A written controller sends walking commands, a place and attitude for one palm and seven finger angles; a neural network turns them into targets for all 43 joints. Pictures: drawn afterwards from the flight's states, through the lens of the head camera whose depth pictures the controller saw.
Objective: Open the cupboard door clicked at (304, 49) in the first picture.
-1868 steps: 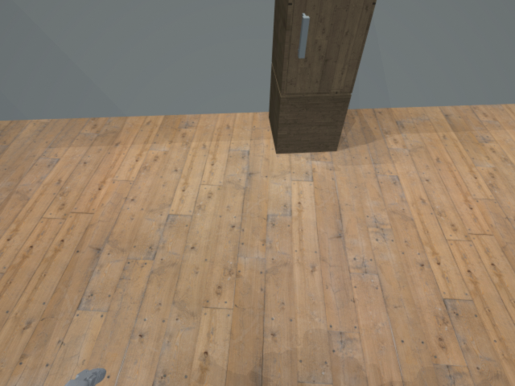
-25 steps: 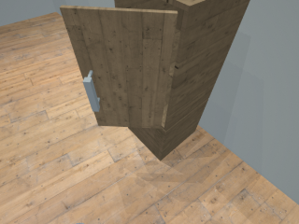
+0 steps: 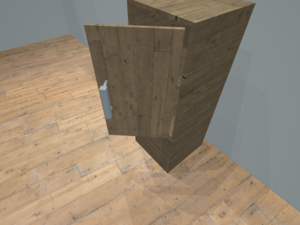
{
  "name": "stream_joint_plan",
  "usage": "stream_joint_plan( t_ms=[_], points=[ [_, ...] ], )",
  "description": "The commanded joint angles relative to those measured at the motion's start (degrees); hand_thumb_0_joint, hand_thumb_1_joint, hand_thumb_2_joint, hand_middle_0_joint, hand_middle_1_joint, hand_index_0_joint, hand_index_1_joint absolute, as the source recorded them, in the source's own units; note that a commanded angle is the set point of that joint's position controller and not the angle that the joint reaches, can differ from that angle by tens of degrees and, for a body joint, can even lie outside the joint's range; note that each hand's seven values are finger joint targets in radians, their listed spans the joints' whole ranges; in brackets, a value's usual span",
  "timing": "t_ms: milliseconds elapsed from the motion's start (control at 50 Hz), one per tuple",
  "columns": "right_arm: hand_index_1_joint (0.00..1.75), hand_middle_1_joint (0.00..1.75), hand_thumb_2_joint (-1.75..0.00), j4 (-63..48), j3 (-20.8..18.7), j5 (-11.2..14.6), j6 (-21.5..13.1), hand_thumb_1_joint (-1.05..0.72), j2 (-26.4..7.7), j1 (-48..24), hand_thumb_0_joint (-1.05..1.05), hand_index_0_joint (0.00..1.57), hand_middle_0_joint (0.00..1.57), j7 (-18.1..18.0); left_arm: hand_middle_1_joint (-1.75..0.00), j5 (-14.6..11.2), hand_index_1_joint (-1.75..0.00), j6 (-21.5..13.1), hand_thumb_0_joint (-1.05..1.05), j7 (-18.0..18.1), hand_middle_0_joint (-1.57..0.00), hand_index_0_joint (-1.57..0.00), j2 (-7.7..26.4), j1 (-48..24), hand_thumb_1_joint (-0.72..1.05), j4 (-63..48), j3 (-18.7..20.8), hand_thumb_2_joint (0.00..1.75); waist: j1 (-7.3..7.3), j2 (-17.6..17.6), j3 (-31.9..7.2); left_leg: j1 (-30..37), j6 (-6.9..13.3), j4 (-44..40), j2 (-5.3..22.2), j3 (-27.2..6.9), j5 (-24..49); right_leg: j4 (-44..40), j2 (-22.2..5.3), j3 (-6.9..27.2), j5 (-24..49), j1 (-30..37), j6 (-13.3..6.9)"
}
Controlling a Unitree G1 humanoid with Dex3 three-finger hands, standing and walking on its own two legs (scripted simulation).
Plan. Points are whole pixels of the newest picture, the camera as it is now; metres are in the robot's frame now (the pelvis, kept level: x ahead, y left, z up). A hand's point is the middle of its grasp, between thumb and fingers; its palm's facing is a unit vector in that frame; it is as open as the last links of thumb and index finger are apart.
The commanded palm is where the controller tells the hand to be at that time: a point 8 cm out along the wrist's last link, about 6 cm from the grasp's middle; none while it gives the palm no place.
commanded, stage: come to a stop and stand still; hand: left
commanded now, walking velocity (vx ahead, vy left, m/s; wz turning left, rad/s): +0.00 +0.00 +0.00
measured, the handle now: (107, 99) +0.62 +0.23 -0.05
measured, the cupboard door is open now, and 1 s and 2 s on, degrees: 47 47 47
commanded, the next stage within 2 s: look again from close up in 0.30 s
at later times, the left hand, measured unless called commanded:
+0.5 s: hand out of the picture -0.01 +0.17 -0.17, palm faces +0.03 -0.98 -0.18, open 7.4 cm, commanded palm none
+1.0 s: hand out of the picture +0.01 +0.16 -0.17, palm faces +0.04 -0.98 -0.17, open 7.4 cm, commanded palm none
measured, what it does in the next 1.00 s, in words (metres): stands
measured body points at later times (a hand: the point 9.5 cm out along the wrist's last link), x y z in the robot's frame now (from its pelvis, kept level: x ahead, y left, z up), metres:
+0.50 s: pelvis -0.01 +0.00 +0.00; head -0.01 +0.00 +0.45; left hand -0.01 +0.22 -0.15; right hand -0.03 -0.22 -0.15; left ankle +0.02 +0.09 -0.73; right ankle +0.06 -0.13 -0.73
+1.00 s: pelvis +0.01 +0.00 +0.01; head +0.01 +0.00 +0.46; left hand +0.01 +0.21 -0.15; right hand +0.01 -0.21 -0.15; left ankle +0.02 +0.09 -0.73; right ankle +0.06 -0.13 -0.73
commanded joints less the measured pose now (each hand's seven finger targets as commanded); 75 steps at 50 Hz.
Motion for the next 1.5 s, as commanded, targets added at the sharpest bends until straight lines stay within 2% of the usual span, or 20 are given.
stream_joint_plan(
  t_ms=[0,120,280,360,580,900,960,1020,1060,1140,1180,1220,1260,1280,1300,1340,1380,1420,1460,1480],
  points=[
    [0.30,0.30,-0.90,-2.6,-2.0,0.2,-1.1,-0.90,-7.9,1.3,0.00,0.20,0.20,-0.3,-0.30,0.3,-0.30,-1.5,0.00,0.5,-0.20,-0.20,6.0,1.4,0.90,-2.7,1.4,0.90,-0.58,1.1,4.0,-7.5,0.5,-13.6,6.3,-8.9,-9.8,-5.6,-1.6,4.3,-4.4,1.2,-1.6],
    [0.30,0.30,-0.90,-0.4,-1.7,0.4,-0.8,-0.90,-6.6,3.1,0.00,0.20,0.20,-0.2,-0.30,0.4,-0.30,-1.8,0.00,0.6,-0.20,-0.20,5.5,2.8,0.90,-1.0,1.3,0.90,-0.80,-1.1,4.0,-6.9,0.2,-12.9,5.3,-8.1,-10.1,-8.9,-2.5,5.9,-8.7,0.5,-1.6],
    [0.30,0.30,-0.90,2.9,-1.4,0.4,-0.7,-0.90,-5.2,6.0,0.00,0.20,0.20,-0.3,-0.30,0.3,-0.30,-1.8,0.00,0.8,-0.20,-0.20,4.4,4.0,0.90,1.3,1.4,0.90,-1.01,-0.6,5.3,-7.3,-0.1,-12.5,4.7,-7.4,-10.6,-10.8,-2.9,7.1,-12.4,-1.3,-1.6],
    [0.30,0.30,-0.90,4.0,-1.3,0.4,-0.9,-0.90,-4.6,6.7,0.00,0.20,0.20,-0.4,-0.30,0.3,-0.30,-1.9,0.00,0.9,-0.20,-0.20,3.5,4.8,0.90,2.2,1.4,0.90,-0.81,0.8,4.9,-7.7,0.0,-13.3,5.2,-7.8,-10.6,-10.1,-2.6,6.4,-10.3,-0.1,-1.5],
    [0.30,0.30,-0.90,6.2,-1.0,0.8,-1.4,-0.90,-3.3,7.9,0.00,0.20,0.20,-0.8,-0.30,0.2,-0.30,-2.3,0.00,1.2,-0.20,-0.20,1.4,5.1,0.90,4.0,1.1,0.90,-0.80,0.3,4.7,-6.3,-0.4,-14.0,5.9,-7.7,-6.1,-8.8,-2.5,5.7,-3.0,1.7,-1.6],
    [0.30,0.30,-0.90,7.4,-0.9,1.0,-1.6,-0.90,-2.6,6.7,0.00,0.20,0.20,-0.9,-0.30,0.1,-0.30,-2.6,0.00,1.4,-0.20,-0.20,0.8,5.0,0.90,5.1,0.9,0.90,-0.97,-0.8,4.4,-2.5,-0.7,-13.5,5.8,-6.3,-0.3,-9.3,-2.8,5.7,1.8,2.7,-1.6],
    [0.30,0.30,-0.90,7.7,-0.8,1.0,-1.7,-0.90,-2.8,6.4,0.00,0.20,0.20,-1.0,-0.30,0.2,-0.30,-2.5,0.00,1.4,-0.20,-0.20,0.7,4.9,0.90,5.3,0.9,0.90,-0.90,0.2,4.8,-2.3,-0.7,-14.2,6.1,-6.5,0.0,-9.1,-2.8,5.4,2.6,2.8,-1.5],
    [0.30,0.30,-0.90,7.8,-0.9,0.7,-1.3,-0.90,-3.3,7.0,0.00,0.20,0.20,-0.8,-0.30,0.4,-0.30,-2.5,0.00,1.1,-0.20,-0.20,1.2,5.6,0.90,5.7,1.1,0.90,-0.63,0.3,4.5,-2.5,-0.4,-14.5,5.5,-6.4,-8.9,-9.8,-2.5,5.9,-6.7,2.8,-1.7],
    [0.30,0.30,-0.90,7.6,-1.0,0.4,-1.0,-0.90,-3.7,7.1,0.00,0.20,0.20,-0.7,-0.30,0.7,-0.30,-2.1,0.00,0.9,-0.20,-0.20,1.5,5.8,0.90,5.4,1.6,0.90,-0.40,0.0,6.5,-4.4,0.0,-14.9,5.3,-6.7,-14.9,-10.1,-2.4,6.5,-13.8,1.2,-2.0],
    [0.30,0.30,-0.90,6.9,-1.1,0.4,-0.8,-0.90,-3.4,7.5,0.00,0.20,0.20,-0.6,-0.30,0.7,-0.30,-2.0,0.00,0.5,-0.20,-0.20,1.9,7.2,0.90,5.0,2.2,0.90,0.08,-1.7,9.1,-6.4,0.6,-12.1,4.4,-5.9,-16.5,-11.3,-3.3,8.9,-19.1,-0.6,-3.2],
    [0.30,0.30,-0.90,6.8,-0.9,0.4,-1.0,-0.90,-2.6,8.4,0.00,0.20,0.20,-0.6,-0.30,0.6,-0.30,-2.2,0.00,0.4,-0.20,-0.20,2.3,8.0,0.90,5.0,2.7,0.90,0.09,-3.5,9.1,-6.7,0.4,-8.6,3.0,-4.2,-13.1,-12.2,-5.0,11.5,-19.6,0.0,-4.6],
    [0.30,0.30,-0.90,6.9,-0.4,0.5,-1.3,-0.90,-1.3,9.1,0.00,0.20,0.20,-0.7,-0.30,0.4,-0.30,-2.3,0.00,0.7,-0.20,-0.20,2.1,7.8,0.90,5.1,2.5,0.90,-0.42,-5.2,9.1,-5.1,0.0,-7.5,2.4,-3.2,-6.3,-12.6,-5.9,12.2,-15.4,-0.2,-5.0],
    [0.30,0.30,-0.90,7.7,0.1,0.8,-2.0,-0.90,-1.5,10.3,0.00,0.20,0.20,-1.1,-0.30,0.2,-0.30,-2.5,0.00,0.9,-0.20,-0.20,0.7,6.2,0.90,5.0,1.8,0.90,-1.33,-0.9,7.7,-0.1,-0.1,-10.4,4.8,-5.0,4.0,-7.7,-3.5,7.2,-1.6,-1.0,-3.6],
    [0.30,0.30,-0.90,8.2,0.0,1.0,-2.5,-0.90,-2.3,10.6,0.00,0.20,0.20,-1.4,-0.30,0.2,-0.30,-2.6,0.00,1.0,-0.20,-0.20,-0.2,6.1,0.90,5.3,1.5,0.90,-1.17,1.4,5.9,1.8,0.2,-11.0,6.3,-6.2,13.5,-4.9,-2.3,4.6,7.1,1.0,-2.6],
    [0.30,0.30,-0.90,8.6,-0.1,1.1,-2.8,-0.90,-3.0,10.3,0.00,0.20,0.20,-1.8,-0.30,0.0,-0.30,-2.6,0.00,1.3,-0.20,-0.20,-0.5,6.6,0.90,5.7,1.3,0.90,-0.73,3.0,3.8,3.2,0.1,-10.2,7.1,-5.8,24.4,-3.8,-2.2,3.4,12.6,3.6,-1.8],
    [0.30,0.30,-0.90,8.6,-0.2,1.4,-2.8,-0.90,-3.3,10.0,0.00,0.20,0.20,-2.4,-0.30,-0.2,-0.30,-2.3,0.00,1.8,-0.20,-0.20,0.0,7.2,0.90,5.9,1.2,0.90,-0.51,4.1,2.5,5.8,-0.4,-8.3,7.5,-5.3,41.2,-2.2,-2.4,3.3,18.1,5.4,-1.3],
    [0.30,0.30,-0.90,8.3,-0.6,1.5,-2.6,-0.90,-4.1,10.1,0.00,0.20,0.20,-2.8,-0.30,-0.3,-0.30,-2.0,0.00,2.0,-0.20,-0.20,0.6,7.0,0.90,5.5,1.4,0.90,-0.69,4.0,1.0,8.2,-0.7,-7.2,8.0,-5.1,47.7,-0.9,-2.3,2.8,19.4,5.5,-1.1],
    [0.30,0.30,-0.90,7.9,-1.2,1.5,-2.1,-0.90,-4.5,9.9,0.00,0.20,0.20,-3.0,-0.30,-0.3,-0.30,-1.5,0.00,2.1,-0.20,-0.20,0.7,6.1,0.90,4.7,1.6,0.90,-0.95,3.3,0.4,9.7,-0.4,-6.7,8.8,-5.4,49.9,0.1,-1.7,2.5,17.3,4.3,-0.9],
    [0.30,0.30,-0.90,7.4,-1.8,1.3,-1.7,-0.90,-5.0,9.2,0.00,0.20,0.20,-3.1,-0.30,-0.1,-0.30,-1.0,0.00,2.0,-0.20,-0.20,0.6,4.9,0.90,3.6,2.0,0.90,-1.11,4.1,0.4,10.2,0.4,-7.1,9.7,-6.0,47.9,1.3,-1.2,2.2,12.0,2.6,-0.7],
    [0.30,0.30,-0.90,7.2,-2.1,1.2,-1.6,-0.90,-5.1,8.8,0.00,0.20,0.20,-3.1,-0.30,0.0,-0.30,-0.7,0.00,1.9,-0.20,-0.20,0.4,4.1,0.90,3.1,2.2,0.90,-1.14,4.6,0.6,10.4,1.1,-7.7,10.5,-6.6,46.3,2.1,-0.7,2.1,6.9,1.3,-0.6]
  ],
)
